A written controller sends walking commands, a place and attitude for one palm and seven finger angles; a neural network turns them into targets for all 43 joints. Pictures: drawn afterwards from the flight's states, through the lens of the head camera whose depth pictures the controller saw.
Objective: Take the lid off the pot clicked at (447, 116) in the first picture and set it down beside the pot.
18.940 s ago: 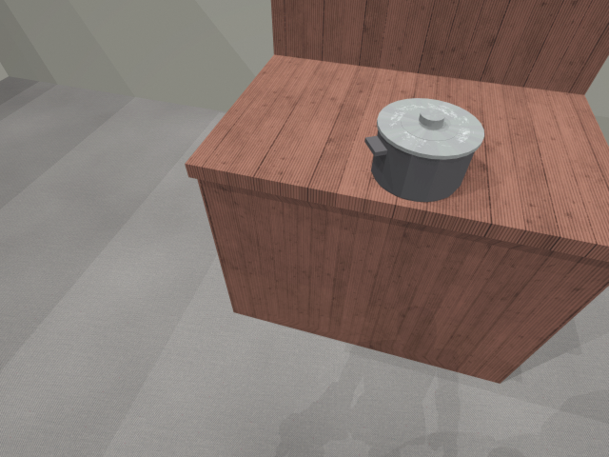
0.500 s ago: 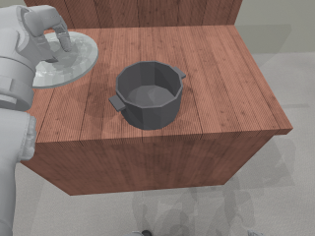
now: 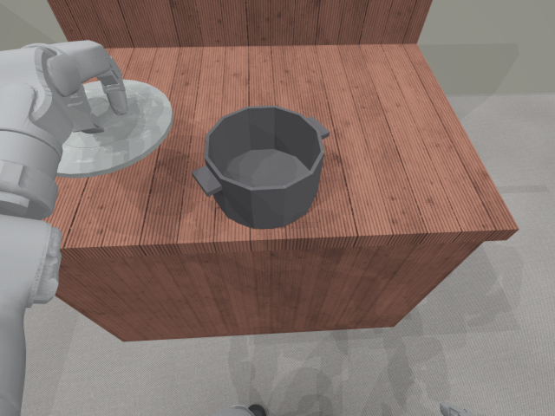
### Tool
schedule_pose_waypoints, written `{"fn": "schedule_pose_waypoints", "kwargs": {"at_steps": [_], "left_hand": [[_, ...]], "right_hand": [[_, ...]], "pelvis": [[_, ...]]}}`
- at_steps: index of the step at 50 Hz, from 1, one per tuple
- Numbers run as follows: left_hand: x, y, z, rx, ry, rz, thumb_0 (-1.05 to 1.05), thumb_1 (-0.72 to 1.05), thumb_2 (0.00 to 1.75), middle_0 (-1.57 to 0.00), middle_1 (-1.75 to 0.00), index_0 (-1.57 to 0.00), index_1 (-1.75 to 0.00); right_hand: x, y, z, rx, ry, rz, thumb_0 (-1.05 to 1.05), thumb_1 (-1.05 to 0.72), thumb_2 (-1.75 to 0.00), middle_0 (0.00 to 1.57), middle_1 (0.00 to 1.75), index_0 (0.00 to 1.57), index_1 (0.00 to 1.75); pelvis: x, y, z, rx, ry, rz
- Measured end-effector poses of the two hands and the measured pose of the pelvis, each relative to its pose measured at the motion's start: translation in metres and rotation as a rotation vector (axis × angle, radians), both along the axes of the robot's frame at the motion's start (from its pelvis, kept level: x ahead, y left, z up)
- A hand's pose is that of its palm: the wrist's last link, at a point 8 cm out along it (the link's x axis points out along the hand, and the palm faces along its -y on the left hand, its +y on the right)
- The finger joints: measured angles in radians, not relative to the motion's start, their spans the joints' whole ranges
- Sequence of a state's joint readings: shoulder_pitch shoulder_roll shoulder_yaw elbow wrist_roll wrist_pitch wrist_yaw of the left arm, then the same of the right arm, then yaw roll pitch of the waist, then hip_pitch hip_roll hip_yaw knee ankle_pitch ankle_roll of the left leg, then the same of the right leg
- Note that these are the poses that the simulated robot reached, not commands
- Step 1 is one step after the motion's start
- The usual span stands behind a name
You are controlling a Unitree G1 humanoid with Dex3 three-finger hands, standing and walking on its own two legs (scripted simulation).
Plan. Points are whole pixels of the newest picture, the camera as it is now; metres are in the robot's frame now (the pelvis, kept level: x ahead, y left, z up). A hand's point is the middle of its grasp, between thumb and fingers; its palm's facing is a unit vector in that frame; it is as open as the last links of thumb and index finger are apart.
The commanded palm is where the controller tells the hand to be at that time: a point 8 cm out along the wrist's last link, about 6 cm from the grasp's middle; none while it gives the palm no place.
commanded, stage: lower the lid onto the table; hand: left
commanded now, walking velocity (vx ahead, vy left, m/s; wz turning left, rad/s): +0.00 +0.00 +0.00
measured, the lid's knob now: (93, 111) +0.50 +0.27 +0.15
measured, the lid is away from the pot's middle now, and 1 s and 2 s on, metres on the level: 0.24 0.23 0.23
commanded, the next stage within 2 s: none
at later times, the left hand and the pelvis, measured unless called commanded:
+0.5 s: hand (100, 125) +0.47 +0.25 +0.15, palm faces -0.43 -0.11 -0.90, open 6.9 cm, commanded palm +0.49 +0.26 +0.22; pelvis +0.00 -0.01 +0.00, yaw -1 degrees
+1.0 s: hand (110, 143) +0.47 +0.25 +0.12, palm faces -0.44 -0.11 -0.89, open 6.9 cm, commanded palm +0.49 +0.25 +0.19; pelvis +0.00 +0.00 +0.00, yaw -1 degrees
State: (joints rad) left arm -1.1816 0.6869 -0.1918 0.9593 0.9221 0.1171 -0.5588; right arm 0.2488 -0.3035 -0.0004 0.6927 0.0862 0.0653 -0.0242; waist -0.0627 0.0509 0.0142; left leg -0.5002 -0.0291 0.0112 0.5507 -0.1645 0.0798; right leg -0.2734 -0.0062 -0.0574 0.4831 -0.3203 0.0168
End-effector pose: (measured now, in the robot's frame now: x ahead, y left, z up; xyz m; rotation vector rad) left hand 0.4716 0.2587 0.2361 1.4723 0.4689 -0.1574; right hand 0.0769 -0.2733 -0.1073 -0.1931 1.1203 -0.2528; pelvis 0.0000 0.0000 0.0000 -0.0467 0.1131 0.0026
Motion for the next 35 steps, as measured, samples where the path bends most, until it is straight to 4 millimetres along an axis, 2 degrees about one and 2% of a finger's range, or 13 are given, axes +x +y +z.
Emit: {"fn": "schedule_pose_waypoints", "kwargs": {"at_steps": [10,26,35], "left_hand": [[0.002,-0.003,-0.013,-0.014,0.018,-0.004,0.05,0.22,0.82,-0.57,-0.95,-0.76,-1.05],[0.007,-0.002,-0.034,-0.010,0.046,-0.013,0.05,0.22,0.82,-0.57,-0.95,-0.76,-1.05],[0.008,0.000,-0.045,-0.012,0.049,-0.031,0.05,0.22,0.82,-0.57,-0.94,-0.76,-1.05]], "right_hand": [[0.003,-0.001,-0.001,0.000,-0.010,0.001,0.01,-0.90,-0.90,0.20,0.30,0.21,0.30],[-0.029,-0.010,-0.004,-0.006,0.071,-0.061,0.01,-0.90,-0.90,0.20,0.30,0.21,0.30],[-0.035,-0.013,-0.003,-0.018,0.089,-0.073,0.01,-0.90,-0.90,0.20,0.30,0.21,0.30]], "pelvis": [[0.000,-0.002,0.000,0.002,0.007,-0.004],[0.003,-0.005,-0.001,0.002,0.022,-0.019],[0.004,-0.006,-0.001,0.000,0.028,-0.023]]}}
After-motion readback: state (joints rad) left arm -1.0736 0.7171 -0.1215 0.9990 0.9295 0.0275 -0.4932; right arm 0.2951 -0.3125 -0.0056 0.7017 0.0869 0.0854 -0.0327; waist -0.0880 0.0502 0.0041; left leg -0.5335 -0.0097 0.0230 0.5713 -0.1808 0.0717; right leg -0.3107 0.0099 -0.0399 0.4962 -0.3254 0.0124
